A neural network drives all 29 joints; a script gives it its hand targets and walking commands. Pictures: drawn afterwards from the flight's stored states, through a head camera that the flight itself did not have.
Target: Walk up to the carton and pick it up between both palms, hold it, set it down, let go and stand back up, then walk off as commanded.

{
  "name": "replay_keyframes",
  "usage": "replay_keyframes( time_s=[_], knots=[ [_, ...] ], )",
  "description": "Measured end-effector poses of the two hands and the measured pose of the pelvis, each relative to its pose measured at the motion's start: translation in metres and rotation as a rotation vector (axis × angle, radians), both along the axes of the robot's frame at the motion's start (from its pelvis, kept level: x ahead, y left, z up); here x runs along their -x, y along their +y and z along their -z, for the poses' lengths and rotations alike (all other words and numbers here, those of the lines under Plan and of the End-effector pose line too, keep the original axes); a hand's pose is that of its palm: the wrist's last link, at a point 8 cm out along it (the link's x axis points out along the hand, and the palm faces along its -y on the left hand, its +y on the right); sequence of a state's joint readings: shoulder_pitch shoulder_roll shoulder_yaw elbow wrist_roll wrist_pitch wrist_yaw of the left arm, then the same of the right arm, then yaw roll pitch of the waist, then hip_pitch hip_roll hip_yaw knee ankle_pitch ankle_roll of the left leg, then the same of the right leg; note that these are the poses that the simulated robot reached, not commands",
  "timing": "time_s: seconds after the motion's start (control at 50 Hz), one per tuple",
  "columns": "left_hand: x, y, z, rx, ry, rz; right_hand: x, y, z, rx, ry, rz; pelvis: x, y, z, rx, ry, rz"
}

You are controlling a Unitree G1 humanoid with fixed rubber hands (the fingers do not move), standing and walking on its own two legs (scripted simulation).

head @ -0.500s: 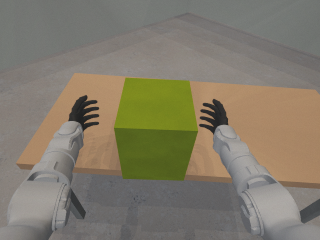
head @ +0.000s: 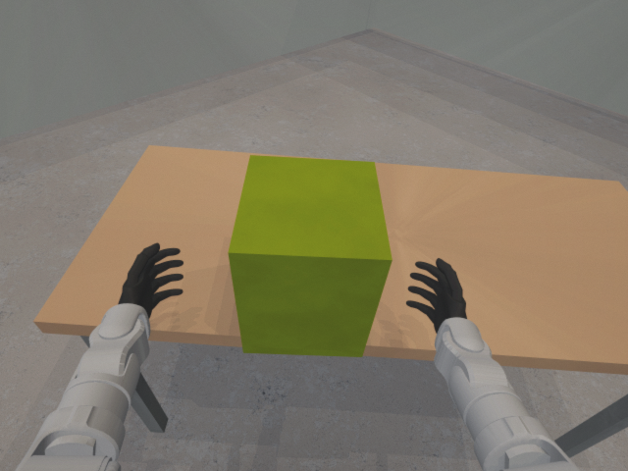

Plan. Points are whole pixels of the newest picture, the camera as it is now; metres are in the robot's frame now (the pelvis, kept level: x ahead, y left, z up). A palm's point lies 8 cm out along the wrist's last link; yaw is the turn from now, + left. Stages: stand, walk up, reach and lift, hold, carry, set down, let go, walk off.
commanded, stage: set down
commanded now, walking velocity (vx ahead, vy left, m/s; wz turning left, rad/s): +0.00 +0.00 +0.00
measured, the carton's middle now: (307, 259) +0.44 +0.00 +0.00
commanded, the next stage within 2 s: let go in 1.90 s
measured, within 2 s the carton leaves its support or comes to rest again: neither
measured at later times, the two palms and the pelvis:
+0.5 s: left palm (121, 370) +0.25 +0.25 -0.01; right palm (457, 378) +0.24 -0.20 -0.02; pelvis +0.02 +0.00 +0.00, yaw +0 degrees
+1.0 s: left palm (126, 398) +0.23 +0.24 -0.04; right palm (461, 396) +0.23 -0.21 -0.04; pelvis +0.03 +0.00 +0.00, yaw +0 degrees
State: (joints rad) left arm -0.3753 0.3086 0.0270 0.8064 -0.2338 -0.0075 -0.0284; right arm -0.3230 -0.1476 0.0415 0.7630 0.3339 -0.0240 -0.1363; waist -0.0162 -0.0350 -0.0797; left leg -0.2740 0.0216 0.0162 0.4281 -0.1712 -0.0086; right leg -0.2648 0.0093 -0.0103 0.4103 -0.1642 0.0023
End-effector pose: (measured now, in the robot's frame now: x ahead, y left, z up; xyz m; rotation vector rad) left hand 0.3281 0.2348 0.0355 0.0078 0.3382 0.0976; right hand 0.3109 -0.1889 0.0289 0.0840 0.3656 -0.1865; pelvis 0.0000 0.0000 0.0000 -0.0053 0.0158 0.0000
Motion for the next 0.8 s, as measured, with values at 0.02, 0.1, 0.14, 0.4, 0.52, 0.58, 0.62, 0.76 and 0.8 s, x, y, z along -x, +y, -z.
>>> replay_keyframes(
  time_s=[0.02,0.1,0.14,0.4,0.52,0.58,0.62,0.76,0.8],
  knots=[
    [0.002,0.001,0.002,-0.001,-0.007,-0.001,0.002,0.001,0.001,-0.003,-0.01,-0.002,-0.001,0.0,0.0,0.0,0.001,0.0],
    [0.01,0.004,0.011,0.0,-0.024,-0.008,0.008,0.008,0.004,-0.018,-0.045,-0.006,-0.005,0.0,0.0,0.0,0.006,0.0],
    [0.014,0.006,0.016,-0.002,-0.022,-0.011,0.01,0.01,0.007,-0.027,-0.051,-0.005,-0.007,0.0,0.0,0.0,0.009,0.0],
    [0.053,0.012,0.039,-0.028,-0.015,-0.008,0.045,-0.002,0.038,-0.031,-0.036,0.051,-0.017,0.001,-0.001,0.0,0.017,-0.001],
    [0.078,0.012,0.048,-0.037,0.002,0.008,0.072,-0.008,0.05,-0.034,-0.022,0.075,-0.017,0.0,-0.001,-0.001,0.003,-0.001],
    [0.087,0.012,0.053,-0.039,0.014,0.009,0.082,-0.009,0.054,-0.03,-0.004,0.075,-0.015,0.001,-0.001,0.0,0.0,-0.001],
    [0.09,0.012,0.056,-0.038,0.025,0.006,0.085,-0.008,0.057,-0.027,0.012,0.063,-0.015,0.001,-0.001,0.0,-0.001,-0.001],
    [0.088,0.01,0.06,-0.041,0.036,-0.001,0.084,-0.006,0.058,-0.011,0.026,0.022,-0.017,0.002,-0.001,0.0,0.001,-0.001],
    [0.087,0.01,0.061,-0.042,0.042,-0.002,0.082,-0.006,0.059,-0.007,0.034,0.014,-0.018,0.001,-0.001,0.0,0.002,-0.001]
  ],
)
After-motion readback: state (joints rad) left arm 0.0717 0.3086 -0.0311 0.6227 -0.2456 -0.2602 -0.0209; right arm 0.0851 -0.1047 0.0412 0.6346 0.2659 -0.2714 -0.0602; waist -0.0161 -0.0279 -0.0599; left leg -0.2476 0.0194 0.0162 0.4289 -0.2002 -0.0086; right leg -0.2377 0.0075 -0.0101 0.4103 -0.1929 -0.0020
